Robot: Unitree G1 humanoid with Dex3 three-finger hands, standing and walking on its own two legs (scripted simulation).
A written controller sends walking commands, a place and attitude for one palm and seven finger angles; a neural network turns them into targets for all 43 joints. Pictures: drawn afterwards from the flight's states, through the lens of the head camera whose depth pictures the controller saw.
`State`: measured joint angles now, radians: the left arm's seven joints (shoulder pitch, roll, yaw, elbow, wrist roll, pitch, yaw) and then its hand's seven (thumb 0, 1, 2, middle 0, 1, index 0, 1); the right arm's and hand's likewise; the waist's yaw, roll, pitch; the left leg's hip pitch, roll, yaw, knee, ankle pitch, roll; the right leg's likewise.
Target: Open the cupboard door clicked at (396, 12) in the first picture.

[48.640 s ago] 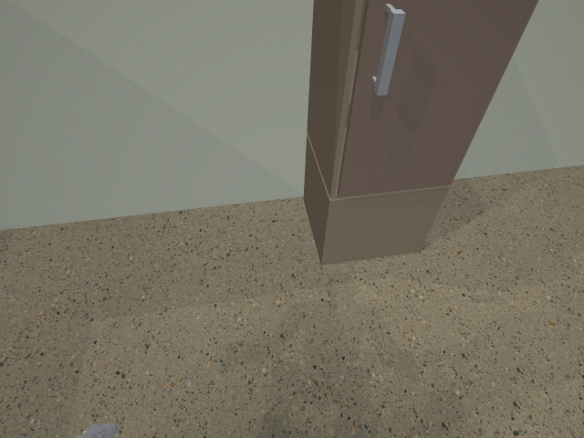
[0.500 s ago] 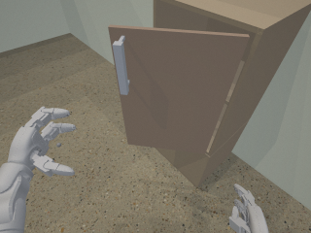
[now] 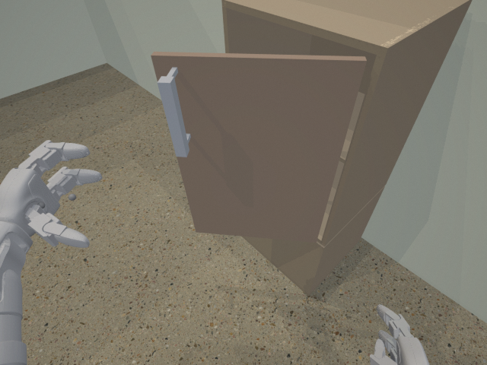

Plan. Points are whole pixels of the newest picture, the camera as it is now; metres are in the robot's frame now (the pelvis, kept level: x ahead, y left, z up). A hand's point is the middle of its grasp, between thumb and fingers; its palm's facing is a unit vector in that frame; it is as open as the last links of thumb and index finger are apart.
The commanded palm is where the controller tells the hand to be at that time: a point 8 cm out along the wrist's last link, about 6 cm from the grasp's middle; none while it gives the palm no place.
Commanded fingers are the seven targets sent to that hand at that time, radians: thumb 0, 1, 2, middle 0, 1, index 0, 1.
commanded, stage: raise the hand with hooked fingers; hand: left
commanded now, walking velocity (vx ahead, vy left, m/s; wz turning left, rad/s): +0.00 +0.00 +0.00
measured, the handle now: (178, 114) +0.55 +0.19 +0.14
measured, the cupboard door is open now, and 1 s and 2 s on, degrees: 40 40 40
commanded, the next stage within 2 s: move the hooked fingers beside the handle in 0.30 s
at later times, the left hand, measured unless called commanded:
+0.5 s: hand (75, 202) +0.29 +0.27 +0.16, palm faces +0.06 -1.00 -0.04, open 14.0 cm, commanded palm +0.28 +0.32 +0.16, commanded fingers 0.00 -0.50 0.30 -0.30 -1.20 -0.30 -1.20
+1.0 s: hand (101, 167) +0.37 +0.27 +0.15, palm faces +0.02 -1.00 -0.01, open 14.0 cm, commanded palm +0.35 +0.32 +0.16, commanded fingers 0.00 -0.50 0.30 -0.30 -1.20 -0.30 -1.20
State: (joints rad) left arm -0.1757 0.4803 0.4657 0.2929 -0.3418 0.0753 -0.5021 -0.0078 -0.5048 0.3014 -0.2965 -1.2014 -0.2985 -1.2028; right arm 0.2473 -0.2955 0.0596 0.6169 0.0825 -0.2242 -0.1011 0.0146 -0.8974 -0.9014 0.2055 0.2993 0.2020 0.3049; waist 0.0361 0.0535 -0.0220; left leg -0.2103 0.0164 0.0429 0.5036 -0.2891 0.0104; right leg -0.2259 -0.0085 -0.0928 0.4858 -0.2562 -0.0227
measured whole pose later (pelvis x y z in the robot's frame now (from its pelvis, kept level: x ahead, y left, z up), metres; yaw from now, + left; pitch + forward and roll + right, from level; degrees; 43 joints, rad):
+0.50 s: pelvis -0.01 -0.01 +0.00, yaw +0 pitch -1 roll +0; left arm -0.20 0.46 0.46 0.34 -0.33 0.06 -0.48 -0.01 -0.51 0.30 -0.30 -1.20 -0.30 -1.20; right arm 0.23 -0.28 0.07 0.62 0.09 -0.23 -0.12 0.01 -0.90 -0.90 0.21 0.30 0.20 0.30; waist 0.05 0.05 -0.01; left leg -0.21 0.02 0.04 0.51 -0.28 0.00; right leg -0.22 0.00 -0.10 0.49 -0.25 -0.03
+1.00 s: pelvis +0.00 +0.01 +0.00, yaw -1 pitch +3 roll +0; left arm -0.46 0.50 0.44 0.64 -0.26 -0.02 -0.45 -0.01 -0.50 0.30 -0.30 -1.20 -0.30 -1.20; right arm 0.31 -0.30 0.05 0.64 0.08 -0.19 -0.11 0.01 -0.90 -0.90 0.21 0.30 0.20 0.30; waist -0.01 0.03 -0.02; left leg -0.28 0.01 0.06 0.53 -0.30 0.02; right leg -0.30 -0.01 -0.07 0.50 -0.25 -0.01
